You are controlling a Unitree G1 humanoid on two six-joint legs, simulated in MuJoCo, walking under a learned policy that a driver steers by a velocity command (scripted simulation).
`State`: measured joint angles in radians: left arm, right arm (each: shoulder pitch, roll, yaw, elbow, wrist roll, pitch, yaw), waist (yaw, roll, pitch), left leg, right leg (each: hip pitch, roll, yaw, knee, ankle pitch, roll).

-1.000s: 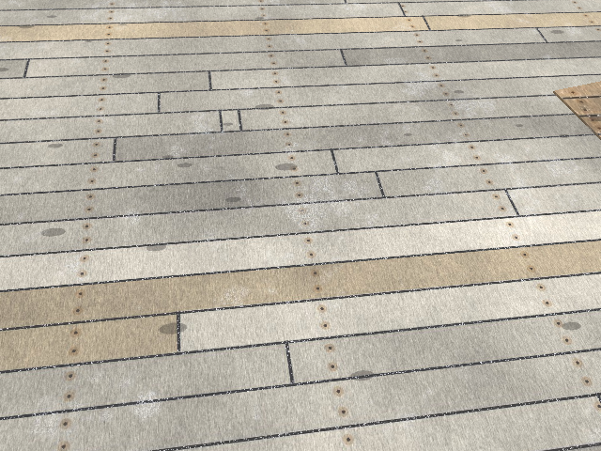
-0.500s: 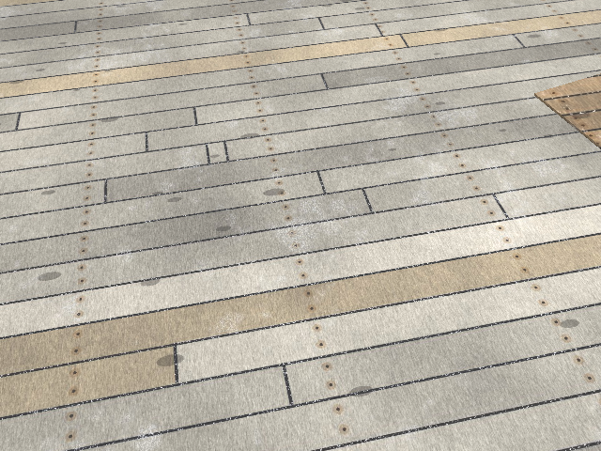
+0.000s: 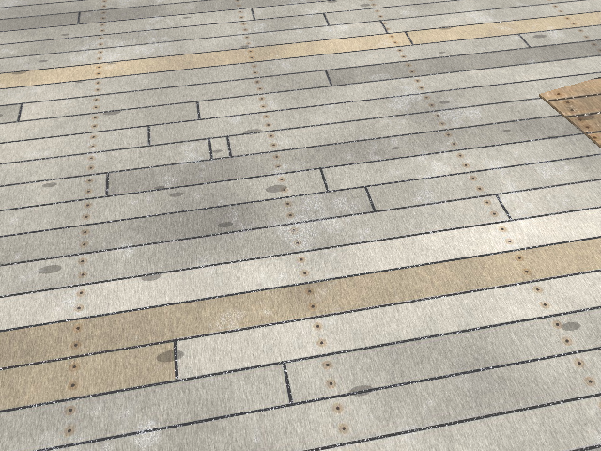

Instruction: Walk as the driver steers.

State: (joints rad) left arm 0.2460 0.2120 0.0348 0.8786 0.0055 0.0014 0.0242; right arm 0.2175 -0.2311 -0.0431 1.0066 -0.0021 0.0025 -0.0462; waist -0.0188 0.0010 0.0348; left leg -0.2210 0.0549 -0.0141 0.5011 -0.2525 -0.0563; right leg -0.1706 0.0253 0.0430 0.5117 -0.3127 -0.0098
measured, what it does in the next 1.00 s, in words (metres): stands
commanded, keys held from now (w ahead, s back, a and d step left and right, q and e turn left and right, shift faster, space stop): no key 0.94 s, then w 0.06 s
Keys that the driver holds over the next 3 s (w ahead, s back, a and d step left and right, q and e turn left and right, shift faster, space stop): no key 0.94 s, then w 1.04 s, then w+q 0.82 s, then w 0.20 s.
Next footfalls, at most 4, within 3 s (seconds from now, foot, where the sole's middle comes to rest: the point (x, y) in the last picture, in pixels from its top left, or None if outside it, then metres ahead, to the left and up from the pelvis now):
1.64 right None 0.43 -0.09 -0.77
2.18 left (248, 360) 0.74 0.15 -0.77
2.70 right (299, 255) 1.07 0.02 -0.77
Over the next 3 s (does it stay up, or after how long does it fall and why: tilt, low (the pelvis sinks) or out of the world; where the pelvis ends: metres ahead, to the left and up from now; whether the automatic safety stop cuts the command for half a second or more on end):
stays up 1.01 0.11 0.01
